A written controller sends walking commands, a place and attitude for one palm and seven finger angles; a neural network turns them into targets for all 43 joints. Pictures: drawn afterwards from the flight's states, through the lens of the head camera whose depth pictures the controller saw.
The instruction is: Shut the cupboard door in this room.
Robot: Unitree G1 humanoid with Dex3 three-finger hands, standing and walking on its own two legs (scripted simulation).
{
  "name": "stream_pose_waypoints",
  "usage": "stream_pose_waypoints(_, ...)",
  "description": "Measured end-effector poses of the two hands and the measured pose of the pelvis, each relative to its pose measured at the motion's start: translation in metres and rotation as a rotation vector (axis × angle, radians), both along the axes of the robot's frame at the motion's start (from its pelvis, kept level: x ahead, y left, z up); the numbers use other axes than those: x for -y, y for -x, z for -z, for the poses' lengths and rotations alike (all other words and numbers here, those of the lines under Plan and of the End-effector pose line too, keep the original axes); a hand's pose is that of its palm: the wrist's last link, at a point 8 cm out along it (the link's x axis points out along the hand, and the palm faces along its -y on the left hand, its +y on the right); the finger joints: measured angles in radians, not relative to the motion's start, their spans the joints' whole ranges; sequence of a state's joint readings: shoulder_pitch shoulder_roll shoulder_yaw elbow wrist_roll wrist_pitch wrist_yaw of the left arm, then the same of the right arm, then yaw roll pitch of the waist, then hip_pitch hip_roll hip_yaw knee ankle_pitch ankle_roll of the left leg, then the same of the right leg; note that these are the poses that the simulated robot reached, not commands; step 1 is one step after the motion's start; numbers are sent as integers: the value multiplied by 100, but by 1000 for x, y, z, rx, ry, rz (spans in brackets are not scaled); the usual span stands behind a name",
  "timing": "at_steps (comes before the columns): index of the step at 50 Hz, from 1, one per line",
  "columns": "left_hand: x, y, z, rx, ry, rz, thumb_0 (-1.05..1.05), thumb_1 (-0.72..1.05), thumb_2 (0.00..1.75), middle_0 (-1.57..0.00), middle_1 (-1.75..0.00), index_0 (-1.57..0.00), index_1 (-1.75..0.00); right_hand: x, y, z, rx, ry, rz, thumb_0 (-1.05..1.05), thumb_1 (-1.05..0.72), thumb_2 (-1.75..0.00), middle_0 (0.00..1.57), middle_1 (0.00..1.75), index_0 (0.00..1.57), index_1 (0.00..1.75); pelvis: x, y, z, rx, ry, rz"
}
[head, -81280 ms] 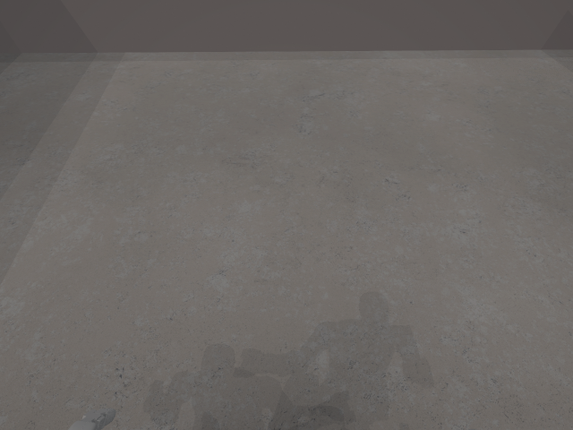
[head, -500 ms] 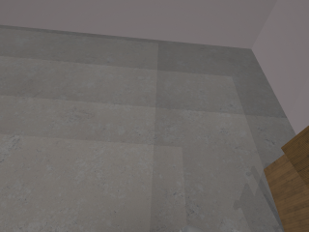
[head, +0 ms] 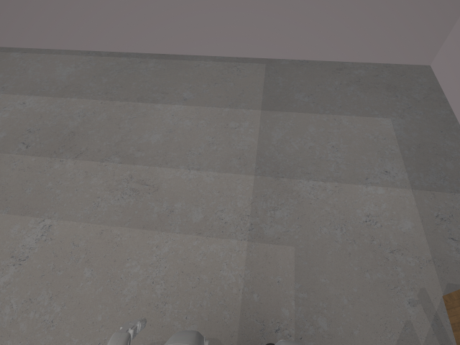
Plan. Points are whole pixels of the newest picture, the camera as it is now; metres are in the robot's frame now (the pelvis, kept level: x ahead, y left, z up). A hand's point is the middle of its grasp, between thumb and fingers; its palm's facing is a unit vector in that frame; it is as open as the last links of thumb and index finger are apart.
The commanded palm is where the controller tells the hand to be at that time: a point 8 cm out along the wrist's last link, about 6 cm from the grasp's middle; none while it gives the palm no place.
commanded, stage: turn to face it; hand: left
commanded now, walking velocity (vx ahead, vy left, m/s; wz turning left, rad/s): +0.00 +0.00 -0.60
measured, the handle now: out of the picture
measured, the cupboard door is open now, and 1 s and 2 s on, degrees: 13 13 13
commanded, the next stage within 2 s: none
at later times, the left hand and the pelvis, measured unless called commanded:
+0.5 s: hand (149, 317) +0.19 +0.18 -0.17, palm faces -0.21 -0.96 -0.21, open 7.4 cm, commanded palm none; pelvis +0.08 +0.00 +0.00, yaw -17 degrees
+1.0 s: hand (185, 259) +0.32 +0.12 -0.18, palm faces -0.51 -0.84 -0.20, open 7.4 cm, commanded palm none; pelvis +0.13 +0.00 -0.01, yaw -33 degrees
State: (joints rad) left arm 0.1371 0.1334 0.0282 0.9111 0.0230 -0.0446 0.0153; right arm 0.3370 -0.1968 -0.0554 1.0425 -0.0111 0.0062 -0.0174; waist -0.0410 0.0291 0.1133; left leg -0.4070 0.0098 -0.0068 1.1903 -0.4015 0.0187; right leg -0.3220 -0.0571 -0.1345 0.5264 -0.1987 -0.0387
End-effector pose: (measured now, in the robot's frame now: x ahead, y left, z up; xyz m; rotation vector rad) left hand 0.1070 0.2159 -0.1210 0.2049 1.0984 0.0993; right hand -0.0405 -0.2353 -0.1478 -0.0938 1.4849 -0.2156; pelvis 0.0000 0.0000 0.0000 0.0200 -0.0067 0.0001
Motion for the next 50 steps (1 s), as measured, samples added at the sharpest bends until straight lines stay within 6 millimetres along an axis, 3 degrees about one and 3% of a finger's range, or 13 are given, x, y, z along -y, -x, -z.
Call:
stream_pose_waypoints(4,-9,14,1,-76,-21,-63,-2,95,90,-20,-30,-20,-30,7,-73,-9,131,23,-46,1,-91,-90,20,30,20,30,4,-20,-6,-18,7,18)
stream_pose_waypoints(8,-17,26,11,-184,-10,-58,-2,95,90,-20,-30,-20,-30,-1,-131,-14,246,35,-52,0,-92,-90,20,30,20,30,-1,-37,-4,-24,21,74)
stream_pose_waypoints(11,-24,29,23,-254,11,-52,-1,94,90,-20,-30,-20,-30,-12,-162,-16,321,47,-38,0,-91,-90,20,30,20,30,-10,-51,2,-26,42,118)
stream_pose_waypoints(14,-29,19,30,-294,28,-40,0,93,90,-20,-30,-20,-30,-22,-174,-21,348,55,-29,0,-91,-90,20,30,20,30,-15,-61,2,-22,32,152)
stream_pose_waypoints(20,-29,-32,20,-262,21,36,0,92,90,-20,-30,-20,-29,-16,-167,-27,316,80,38,0,-92,-90,20,30,20,30,-14,-75,-5,-26,39,221)
stream_pose_waypoints(25,-16,-89,13,-194,-21,147,0,92,90,-20,-30,-20,-29,10,-144,-21,279,102,139,0,-92,-90,20,30,21,30,-3,-83,-3,-21,38,298)
stream_pose_waypoints(30,11,-145,13,-86,-78,263,0,91,90,-20,-30,-20,-29,43,-110,5,228,108,252,0,-91,-90,20,30,20,30,19,-92,16,-13,23,366)
stream_pose_waypoints(36,34,-170,0,-68,-102,339,0,91,90,-20,-30,-20,-29,62,-93,-5,176,132,318,1,-91,-90,20,30,20,30,24,-96,5,-25,15,426)
stream_pose_waypoints(43,49,-190,5,-105,-68,435,0,91,90,-20,-30,-20,-30,56,-103,-23,231,162,373,1,-91,-90,20,30,20,30,18,-110,-2,-40,6,505)
stream_pose_waypoints(50,46,-227,28,-117,-16,494,0,91,90,-20,-30,-20,-30,24,-114,-28,271,212,423,1,-91,-90,20,30,20,30,-4,-133,8,-45,21,584)
